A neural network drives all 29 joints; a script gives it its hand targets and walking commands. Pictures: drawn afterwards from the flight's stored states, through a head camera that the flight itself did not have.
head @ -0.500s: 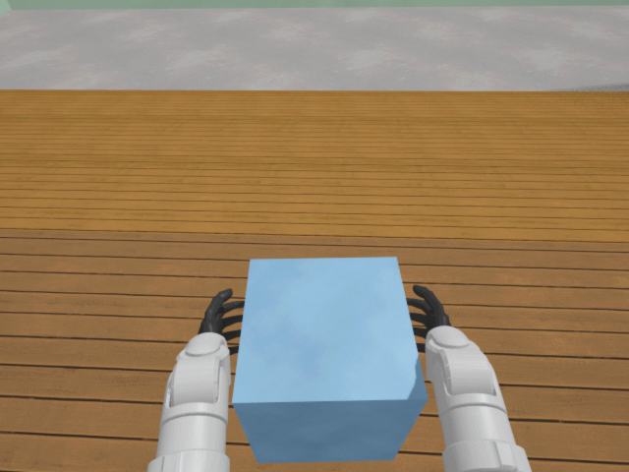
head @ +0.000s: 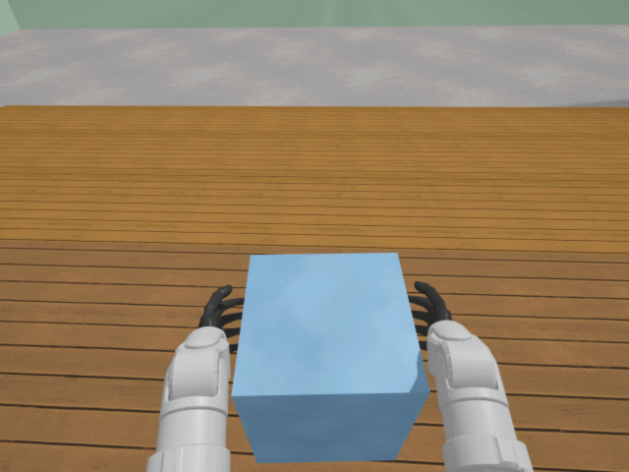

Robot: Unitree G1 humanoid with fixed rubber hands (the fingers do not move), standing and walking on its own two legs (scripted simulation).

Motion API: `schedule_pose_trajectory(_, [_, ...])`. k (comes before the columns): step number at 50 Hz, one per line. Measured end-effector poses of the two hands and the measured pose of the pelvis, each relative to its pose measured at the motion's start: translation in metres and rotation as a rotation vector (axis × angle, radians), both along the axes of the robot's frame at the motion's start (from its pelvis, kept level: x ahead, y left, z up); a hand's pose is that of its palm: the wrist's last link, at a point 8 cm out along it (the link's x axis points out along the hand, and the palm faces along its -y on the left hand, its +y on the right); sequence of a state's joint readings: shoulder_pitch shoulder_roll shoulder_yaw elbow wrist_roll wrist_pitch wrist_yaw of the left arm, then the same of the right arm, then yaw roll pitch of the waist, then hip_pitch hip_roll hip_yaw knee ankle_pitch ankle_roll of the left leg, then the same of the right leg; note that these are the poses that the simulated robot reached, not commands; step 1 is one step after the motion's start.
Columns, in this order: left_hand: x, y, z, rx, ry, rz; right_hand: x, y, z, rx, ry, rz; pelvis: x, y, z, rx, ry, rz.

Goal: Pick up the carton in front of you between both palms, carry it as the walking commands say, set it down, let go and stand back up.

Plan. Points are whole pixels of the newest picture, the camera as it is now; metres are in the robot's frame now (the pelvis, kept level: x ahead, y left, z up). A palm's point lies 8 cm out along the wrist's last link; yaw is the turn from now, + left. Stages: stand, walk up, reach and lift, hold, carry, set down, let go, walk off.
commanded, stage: carry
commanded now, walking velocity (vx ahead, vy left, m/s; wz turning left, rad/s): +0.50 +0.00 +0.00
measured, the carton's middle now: (325, 361) +0.30 +0.00 -0.03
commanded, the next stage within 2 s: none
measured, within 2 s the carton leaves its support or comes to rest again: neither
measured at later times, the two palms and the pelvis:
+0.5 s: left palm (205, 266) +0.40 +0.17 +0.08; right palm (404, 254) +0.41 -0.13 +0.08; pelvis +0.14 +0.02 +0.00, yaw +3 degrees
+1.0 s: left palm (228, 165) +0.72 +0.19 +0.07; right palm (367, 161) +0.72 -0.11 +0.07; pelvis +0.45 +0.04 -0.02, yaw +1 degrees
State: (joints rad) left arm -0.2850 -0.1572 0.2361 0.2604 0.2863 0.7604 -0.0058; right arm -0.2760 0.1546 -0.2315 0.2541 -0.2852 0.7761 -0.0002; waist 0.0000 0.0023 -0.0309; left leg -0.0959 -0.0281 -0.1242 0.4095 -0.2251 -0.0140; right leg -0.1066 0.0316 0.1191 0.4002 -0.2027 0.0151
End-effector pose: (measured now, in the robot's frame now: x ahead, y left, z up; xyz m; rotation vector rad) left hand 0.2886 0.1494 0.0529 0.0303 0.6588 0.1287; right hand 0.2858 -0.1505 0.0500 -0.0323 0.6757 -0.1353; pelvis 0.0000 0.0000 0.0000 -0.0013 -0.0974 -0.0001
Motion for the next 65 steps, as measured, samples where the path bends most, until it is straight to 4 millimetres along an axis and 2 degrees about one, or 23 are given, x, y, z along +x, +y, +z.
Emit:
schedule_pose_trajectory(6, [0.009, 0.006, 0.007, -0.009, -0.048, 0.013, 0.012, 0.006, 0.009, 0.003, -0.049, -0.001, 0.008, 0.005, -0.006, -0.005, 0.082, 0.022])
schedule_pose_trajectory(12, [0.029, 0.024, 0.017, -0.029, -0.048, 0.03, 0.034, 0.024, 0.022, 0.024, -0.049, -0.012, 0.036, 0.018, -0.01, 0.0, 0.129, -0.012])
schedule_pose_trajectory(17, [0.064, 0.018, 0.028, -0.043, -0.009, 0.016, 0.06, 0.018, 0.029, 0.026, -0.01, -0.035, 0.069, 0.014, -0.007, -0.02, 0.157, -0.016])
schedule_pose_trajectory(21, [0.089, 0.011, 0.027, -0.07, 0.0, 0.044, 0.088, 0.011, 0.029, 0.045, -0.001, -0.04, 0.104, 0.013, -0.01, -0.026, 0.179, 0.031])
schedule_pose_trajectory(27, [0.127, 0.036, 0.029, -0.072, 0.038, 0.099, 0.145, 0.037, 0.035, 0.06, 0.039, -0.003, 0.161, 0.024, -0.003, 0.01, 0.194, 0.043])
schedule_pose_trajectory(31, [0.175, 0.059, 0.031, -0.089, -0.018, 0.122, 0.197, 0.06, 0.038, 0.057, -0.015, 0.017, 0.207, 0.041, -0.017, 0.018, 0.174, 0.017])
schedule_pose_trajectory(33, [0.201, 0.065, 0.031, -0.087, -0.009, 0.112, 0.219, 0.065, 0.036, 0.055, -0.008, 0.009, 0.229, 0.049, -0.018, 0.02, 0.176, -0.002])
schedule_pose_trajectory(40, [0.295, 0.055, 0.036, -0.092, 0.066, 0.04, 0.287, 0.055, 0.038, 0.065, 0.062, -0.083, 0.307, 0.06, 0.001, -0.019, 0.193, -0.011])
schedule_pose_trajectory(46, [0.376, 0.044, 0.031, -0.076, 0.038, 0.018, 0.367, 0.044, 0.036, 0.059, 0.034, -0.089, 0.388, 0.051, -0.003, -0.027, 0.187, -0.001])
schedule_pose_trajectory(52, [0.459, 0.035, 0.005, -0.045, 0.036, 0.064, 0.466, 0.036, 0.005, 0.076, 0.037, -0.035, 0.484, 0.03, -0.03, -0.035, 0.15, 0.039])
schedule_pose_trajectory(54, [0.478, 0.037, -0.002, -0.043, 0.081, 0.091, 0.493, 0.037, -0.003, 0.075, 0.083, -0.009, 0.508, 0.025, -0.026, -0.031, 0.152, 0.055])
schedule_pose_trajectory(57, [0.502, 0.041, -0.004, -0.047, 0.136, 0.132, 0.529, 0.042, -0.004, 0.061, 0.139, 0.035, 0.541, 0.019, -0.012, -0.012, 0.159, 0.072])
schedule_pose_trajectory(61, [0.543, 0.046, 0.008, -0.042, 0.132, 0.161, 0.578, 0.048, 0.006, 0.059, 0.136, 0.07, 0.59, 0.019, 0.002, 0.014, 0.17, 0.073])
schedule_pose_trajectory(65, [0.598, 0.049, 0.023, -0.039, 0.085, 0.151, 0.629, 0.051, 0.018, 0.06, 0.089, 0.065, 0.644, 0.025, 0.006, 0.026, 0.174, 0.065])
